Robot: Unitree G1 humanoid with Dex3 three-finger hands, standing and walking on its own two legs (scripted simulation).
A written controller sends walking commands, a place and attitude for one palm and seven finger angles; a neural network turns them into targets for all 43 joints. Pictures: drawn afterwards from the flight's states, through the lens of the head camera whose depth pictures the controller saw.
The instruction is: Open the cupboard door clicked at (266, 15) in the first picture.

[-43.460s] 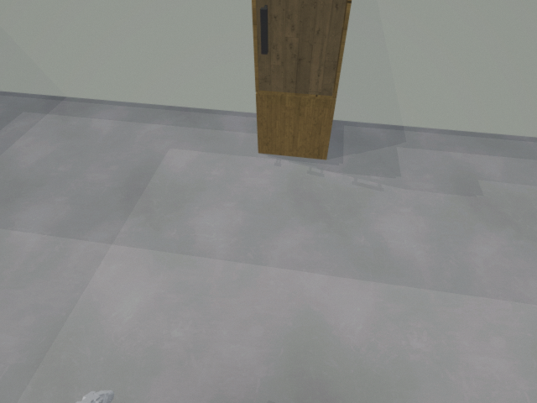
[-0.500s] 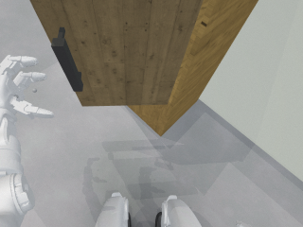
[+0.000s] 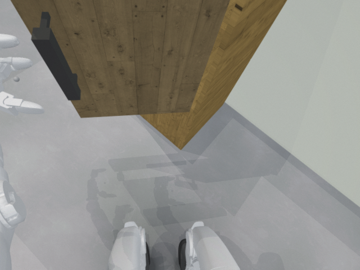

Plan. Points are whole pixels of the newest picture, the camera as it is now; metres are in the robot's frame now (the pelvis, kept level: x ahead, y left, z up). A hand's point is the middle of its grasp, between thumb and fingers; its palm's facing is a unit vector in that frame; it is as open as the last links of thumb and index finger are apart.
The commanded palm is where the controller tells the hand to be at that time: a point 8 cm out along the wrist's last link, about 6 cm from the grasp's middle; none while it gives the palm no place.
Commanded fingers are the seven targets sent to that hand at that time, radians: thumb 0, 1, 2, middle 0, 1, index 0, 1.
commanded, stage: move the hooked fingers beside the handle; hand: left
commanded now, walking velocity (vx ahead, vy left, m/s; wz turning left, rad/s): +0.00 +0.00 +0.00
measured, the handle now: (61, 61) +0.53 +0.23 +0.06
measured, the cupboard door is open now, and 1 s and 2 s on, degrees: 48 48 48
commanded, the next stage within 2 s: slide the fingers in behind the handle in 0.68 s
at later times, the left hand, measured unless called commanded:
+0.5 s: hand (14, 84) +0.47 +0.30 +0.06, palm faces +0.09 -1.00 -0.02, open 13.9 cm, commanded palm +0.45 +0.33 +0.06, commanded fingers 0.00 -0.50 0.30 -0.30 -1.20 -0.30 -1.20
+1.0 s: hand (21, 85) +0.47 +0.29 +0.05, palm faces +0.09 -1.00 -0.01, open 13.9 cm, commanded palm +0.46 +0.32 +0.06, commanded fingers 0.00 -0.50 0.30 -0.30 -1.20 -0.30 -1.20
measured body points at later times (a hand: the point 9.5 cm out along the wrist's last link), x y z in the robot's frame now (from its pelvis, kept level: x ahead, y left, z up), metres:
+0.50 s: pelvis +0.01 +0.00 +0.01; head +0.15 +0.05 +0.43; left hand +0.46 +0.35 +0.06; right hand +0.05 -0.27 -0.09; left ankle +0.03 +0.07 -0.63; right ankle +0.02 -0.12 -0.63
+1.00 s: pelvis +0.00 +0.00 +0.00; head +0.15 +0.04 +0.42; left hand +0.46 +0.35 +0.05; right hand +0.04 -0.28 -0.10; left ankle +0.03 +0.07 -0.63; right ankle +0.02 -0.12 -0.63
